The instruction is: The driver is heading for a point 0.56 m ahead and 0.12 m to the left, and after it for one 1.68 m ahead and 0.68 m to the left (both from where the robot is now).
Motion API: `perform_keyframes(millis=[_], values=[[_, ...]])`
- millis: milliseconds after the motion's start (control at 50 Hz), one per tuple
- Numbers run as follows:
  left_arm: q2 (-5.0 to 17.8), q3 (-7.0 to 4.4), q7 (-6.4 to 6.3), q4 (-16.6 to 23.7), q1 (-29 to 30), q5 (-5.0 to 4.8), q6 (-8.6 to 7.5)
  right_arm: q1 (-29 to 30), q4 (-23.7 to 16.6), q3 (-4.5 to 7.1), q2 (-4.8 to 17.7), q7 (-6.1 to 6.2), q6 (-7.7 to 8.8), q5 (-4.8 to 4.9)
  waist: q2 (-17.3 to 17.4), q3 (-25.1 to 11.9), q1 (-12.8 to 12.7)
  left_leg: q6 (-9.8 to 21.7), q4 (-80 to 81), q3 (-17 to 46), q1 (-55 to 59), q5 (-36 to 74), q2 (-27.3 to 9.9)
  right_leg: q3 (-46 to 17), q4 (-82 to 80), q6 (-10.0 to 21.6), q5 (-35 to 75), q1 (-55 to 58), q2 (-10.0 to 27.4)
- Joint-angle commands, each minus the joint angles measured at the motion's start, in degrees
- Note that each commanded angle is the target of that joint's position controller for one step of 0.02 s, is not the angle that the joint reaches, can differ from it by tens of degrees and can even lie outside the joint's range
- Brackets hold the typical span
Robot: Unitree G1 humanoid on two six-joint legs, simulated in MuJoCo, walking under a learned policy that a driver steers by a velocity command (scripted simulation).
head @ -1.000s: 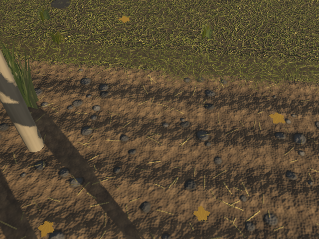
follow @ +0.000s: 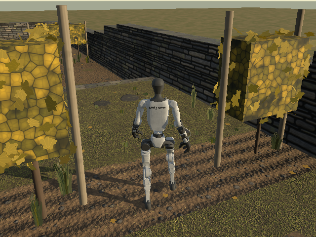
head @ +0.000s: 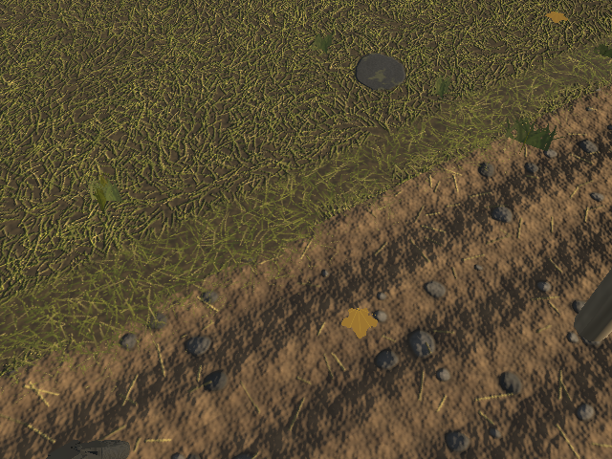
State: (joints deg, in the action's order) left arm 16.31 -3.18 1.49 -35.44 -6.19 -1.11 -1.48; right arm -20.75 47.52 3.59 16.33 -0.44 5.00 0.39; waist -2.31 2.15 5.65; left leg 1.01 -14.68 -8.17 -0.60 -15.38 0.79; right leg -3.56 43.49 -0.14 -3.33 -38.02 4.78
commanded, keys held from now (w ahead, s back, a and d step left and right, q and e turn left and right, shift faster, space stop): w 0.06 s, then w+q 0.94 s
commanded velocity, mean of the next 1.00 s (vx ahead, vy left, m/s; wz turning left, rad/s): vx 0.50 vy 0.00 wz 0.35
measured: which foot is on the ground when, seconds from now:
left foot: down 0.00-0.14, up 0.16-0.64, down 0.66-1.00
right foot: up 0.00-0.12, down 0.14-0.68, up 0.70-1.00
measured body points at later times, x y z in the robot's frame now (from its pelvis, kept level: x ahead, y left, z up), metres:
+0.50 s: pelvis +0.27 -0.04 +0.00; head +0.29 -0.03 +0.45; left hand +0.27 +0.25 -0.12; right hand +0.47 -0.27 -0.10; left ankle +0.41 +0.15 -0.68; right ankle +0.21 -0.14 -0.74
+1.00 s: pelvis +0.53 +0.07 +0.00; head +0.56 +0.10 +0.45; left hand +0.62 +0.39 -0.08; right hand +0.72 -0.16 -0.10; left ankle +0.47 +0.13 -0.74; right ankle +0.77 -0.03 -0.68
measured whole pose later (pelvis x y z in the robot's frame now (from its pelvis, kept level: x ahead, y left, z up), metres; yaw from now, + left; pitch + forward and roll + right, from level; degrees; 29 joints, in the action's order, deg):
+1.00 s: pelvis +0.53 +0.07 +0.00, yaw +26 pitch +2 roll -1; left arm 16.8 -3.0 0.0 -39.6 -3.3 0.4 -5.1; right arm -18.5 41.3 3.6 16.2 0.3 2.5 1.0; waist -1.7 2.2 3.7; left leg 4.9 -20.5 7.2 -8.8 -12.9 6.1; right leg -5.9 39.0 -4.1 -0.8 -37.3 4.5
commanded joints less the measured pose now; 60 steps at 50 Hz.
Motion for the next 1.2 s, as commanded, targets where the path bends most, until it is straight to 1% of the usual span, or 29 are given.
perform_keyframes(millis=[20, 80, 120, 140, 160, 180, 200, 240, 280, 340, 500, 580, 620, 640, 660, 680, 700, 720, 740, 760, 800, 860, 960, 1060, 1120, 1140, 1160, 1180, 1200], values=[[1.4, 0.36, 1.04, 5.9, 7.4, -0.19, -1.55, 0.3, -1.9, 2.16, 10.4, 0.06, 0.17, 0.98, 5.5, 2.5, -0.4, 9.1, 5.2, 7.4, -0.1, 20.0, -15.5, 3.2, -6.9, 1.1, 1.3, 1.3, -1.2], [3.2, -0.29, 1.43, 6.7, 7.7, 0.15, -1.83, -0.8, -0.1, 2.29, 11.7, 0.12, -0.9, 1.8, 7.4, 1.6, -2.4, 8.2, 0.3, 7.5, 4.1, 33.4, -17.0, 5.2, -11.5, 3.8, -5.1, 6.2, -3.3], [7.1, -2.54, 0.83, 3.1, -5.3, 0.63, -2.01, 0.1, 0.6, 1.83, 11.9, 0.39, -1.47, 2.2, 7.6, -6.2, -10.5, 5.9, -14.4, 5.0, 0.4, 47.8, -13.9, 7.4, -16.7, 6.9, -1.7, 26.5, -6.5], [10.8, -3.97, -0.11, 0.8, -15.3, 1.18, -1.68, 0.6, -0.4, 0.76, 9.8, 0.5, -1.08, 1.2, 5.5, -13.5, -14.8, 3.6, -28.6, 4.2, -11.8, 35.5, -11.5, 0.3, -13.5, 9.4, 1.3, 44.9, 0.3], [16.6, -4.85, -0.83, 0.2, -18.9, 1.97, -1.52, -4.9, -2.7, -1.69, 2.3, -0.03, -0.18, -0.06, -9.4, -22.3, -11.6, -0.4, -50.9, 4.5, -34.3, -7.3, -1.7, -26.9, -16.4, 18.1, -5.4, 64.2, 17.6], [12.0, -3.75, -0.92, 0.6, -19.4, 1.84, -1.62, -2.4, -1.5, -0.58, 6.9, -0.14, 0.81, 1.27, -7.4, -26.1, -14.0, -0.5, -59.4, 14.7, -38.8, -18.2, -0.8, -35.8, -22.4, 19.2, -7.8, 62.0, 19.8], [9.5, -2.73, -0.85, -0.1, -16.3, 1.55, -1.89, 2.0, -3.4, 0.58, 9.8, -0.26, 1.0, 2.8, -5.9, -16.1, -13.3, -0.3, -61.0, 14.7, -43.2, -14.7, -3.4, -25.6, -23.5, 16.6, -5.6, 55.0, 17.5], [5.5, -1.64, -0.48, -0.9, -10.1, 1.2, -2.52, 5.5, -4.0, 0.56, 8.2, 0.09, 0.55, 1.57, -2.9, -7.2, -9.4, -0.6, -55.4, 12.8, -41.1, -6.6, -7.4, -13.4, -27.0, 13.6, -1.1, 41.3, 12.4], [3.5, -1.39, -0.26, -1.3, -6.7, 1.65, -3.71, 2.2, -2.8, 0.64, 6.3, 0.16, -1.27, 1.44, -4.0, -5.1, -5.9, -1.3, -53.4, 13.5, -34.6, -1.6, -9.0, -7.5, -31.9, 12.8, -0.1, 33.0, 10.5], [4.4, -1.98, -0.63, -3.3, -5.5, 1.89, -5.13, 3.2, -3.3, 0.39, 3.9, 0.44, -2.97, 1.34, -1.8, -1.5, -4.4, -2.6, -50.1, 14.2, -35.7, 2.4, -9.2, -1.1, -36.0, 12.8, 4.0, 28.7, 10.6], [8.3, -3.25, -2.13, -7.4, -9.8, 1.31, -4.29, 16.6, -8.3, -0.7, 1.9, -1.87, -2.57, 0.74, 0.6, 3.2, -8.8, -1.0, -27.0, 9.7, -37.8, 18.5, -7.7, 11.4, -36.8, 9.9, 6.5, 34.6, 10.3], [10.1, -4.0, -2.28, -9.1, -11.6, 0.05, -2.57, 20.1, -11.4, -0.37, 3.2, -3.12, -2.76, 0.74, -0.1, 3.7, -9.1, 2.1, -22.4, 6.5, -38.5, 11.0, -6.0, 13.6, -31.4, 8.2, 15.1, 42.7, 12.4], [12.0, -4.43, -2.64, -8.9, -10.5, -0.29, -1.67, 16.5, -11.7, 0.76, 5.1, -3.28, -3.11, 0.72, -2.1, -0.3, -6.2, 4.4, -22.5, 2.8, -31.2, 5.0, -2.0, 15.2, -22.7, 6.7, 34.6, 44.3, 12.1], [12.4, -4.46, -2.8, -8.7, -9.6, -0.52, -1.1, 10.0, -10.4, 2.01, 7.0, -3.09, -3.28, 0.9, -2.1, -4.0, -2.2, 6.0, -21.1, 1.2, -22.6, 4.2, 0.8, 16.5, -13.2, 5.6, 41.1, 42.9, 10.8], [11.3, -3.91, -2.99, -8.4, -9.7, -0.54, -0.99, 0.5, -7.9, 4.04, 10.5, -2.28, -3.52, 1.06, -0.4, -9.0, 2.5, 8.2, -18.1, 2.1, -7.9, 7.2, 3.2, 17.8, 0.2, 3.3, 37.6, 36.1, 8.3], [6.5, -2.38, -3.08, -6.5, -12.0, 1.33, -1.59, -5.0, -6.8, 5.91, 16.8, -0.94, -4.07, 1.28, 10.6, -13.5, 2.3, 13.6, -16.0, 21.9, 9.5, 6.6, -8.0, 18.0, 20.4, -0.2, 7.9, 17.1, 3.3], [2.2, -0.55, -2.5, -4.1, -13.8, 1.55, -3.57, -1.6, -9.3, 5.56, 19.2, -1.27, -3.16, 1.07, 17.9, -21.5, -2.5, 24.1, -5.3, 54.8, 21.2, -3.8, -19.4, 5.7, 36.3, -2.5, -30.7, -0.6, -8.3], [7.8, -1.67, -1.66, -3.2, -7.5, -0.44, -5.33, -1.6, -9.8, 4.04, 13.8, -1.83, -2.33, 0.86, 9.6, -20.5, 1.3, 21.3, -1.2, 53.2, 20.8, -6.0, -19.4, -2.6, 38.1, -1.2, -28.3, -6.7, -5.0], [8.0, -1.59, -1.35, -2.0, -4.4, -1.58, -6.27, -0.2, -9.5, 3.38, 11.3, -1.79, -1.68, 0.66, 8.0, -13.3, 0.5, 19.1, -1.5, 44.8, 14.3, -3.3, -17.5, -1.7, 35.2, 0.3, -23.8, -8.6, -2.7], [7.2, -1.44, -1.81, -2.5, -4.1, -0.47, -6.68, 3.3, -9.8, 2.93, 9.9, -1.72, -1.4, 0.75, 3.1, -8.4, -2.3, 16.9, -1.8, 38.1, 5.7, 2.7, -14.8, -1.5, 29.7, 0.7, -19.6, -6.2, -0.1], [8.1, -2.19, -2.05, -3.2, -5.5, 1.33, -5.69, 7.9, -11.5, 1.93, 7.0, -1.14, -1.27, -0.17, 4.9, -5.8, -5.8, 15.7, -0.1, 31.4, -4.8, 12.6, -11.6, -1.8, 23.2, 0.0, -15.1, 1.1, 2.2], [6.1, -1.76, -2.06, -3.0, -5.4, 2.04, -4.07, 7.4, -11.4, 2.33, 8.4, -0.23, -0.94, 0.02, 4.5, -4.7, -6.6, 16.3, 1.6, 26.7, -10.6, 20.6, -9.8, -0.2, 16.3, -2.5, -11.5, 3.2, 1.4], [3.3, -0.37, -1.55, -0.5, 5.1, 1.65, -4.17, 3.8, -10.0, 2.74, 9.8, 1.18, -1.65, 0.73, 6.6, -2.2, -2.8, 12.3, 0.8, 22.5, -14.0, 14.2, -5.6, 0.6, -5.2, -4.4, 5.4, 6.2, -2.4], [5.8, -0.99, -0.18, 0.9, 9.3, 0.64, -5.41, 0.2, -8.6, 2.81, 9.6, 1.53, -2.51, 1.16, 7.9, -1.9, -1.5, 10.9, -4.3, 29.3, -9.4, 8.5, -8.0, -1.3, -14.4, -2.9, 5.5, 9.9, -4.6], [7.6, -2.15, -0.15, -0.5, 3.2, 0.5, -6.22, 1.9, -9.1, 2.78, 8.9, 1.63, -2.98, 0.93, 10.1, -3.2, -5.5, 9.0, -10.5, 32.5, -8.0, 11.0, -8.0, -0.4, -17.6, 0.1, 0.0, 17.9, -4.9], [9.2, -3.02, -0.54, -1.7, -2.5, 1.08, -6.52, 2.2, -9.5, 2.05, 6.8, 1.48, -2.9, 0.68, 9.3, -7.0, -8.3, 7.2, -17.5, 30.5, -10.0, 13.1, -5.0, -1.1, -18.4, 2.1, -0.2, 27.5, -3.1], [12.3, -3.8, -1.04, -2.4, -10.9, 1.93, -6.58, 1.3, -10.6, 0.72, 3.3, 1.3, -2.76, -0.24, 2.4, -15.2, -11.3, 4.9, -33.7, 25.3, -16.9, 4.5, -1.1, -10.9, -17.7, 5.6, -4.3, 42.2, 6.8], [16.7, -4.77, -0.75, -4.4, -15.0, 2.47, -5.79, -6.8, -12.4, -0.16, 0.6, 1.27, -2.18, 1.61, -17.3, -20.5, -7.3, 1.2, -51.6, 18.5, -37.4, -19.6, 6.2, -38.8, -23.8, 15.4, -17.1, 57.9, 19.1], [11.1, -3.73, -0.48, -3.7, -13.6, 1.0, -5.55, -6.0, -10.7, 0.9, 7.1, 1.52, -2.18, 2.29, -11.1, -16.3, -8.8, 0.3, -58.9, 19.6, -44.6, -17.2, 1.1, -42.6, -26.6, 14.8, -30.1, 55.5, 19.5]])
Keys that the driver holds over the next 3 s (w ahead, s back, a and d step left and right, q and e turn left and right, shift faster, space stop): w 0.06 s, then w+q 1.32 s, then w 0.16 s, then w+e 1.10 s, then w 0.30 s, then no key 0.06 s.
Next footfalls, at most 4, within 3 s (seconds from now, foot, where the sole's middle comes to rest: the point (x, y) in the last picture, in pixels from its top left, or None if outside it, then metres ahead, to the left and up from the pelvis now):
0.14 right None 0.25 -0.14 -0.78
0.66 left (225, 448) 0.51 0.14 -0.78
1.16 right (256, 310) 0.84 0.06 -0.78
1.66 left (97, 309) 0.87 0.46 -0.78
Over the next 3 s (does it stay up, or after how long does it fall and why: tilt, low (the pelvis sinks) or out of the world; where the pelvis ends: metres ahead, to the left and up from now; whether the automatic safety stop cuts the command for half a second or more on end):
stays up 1.47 0.61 0.00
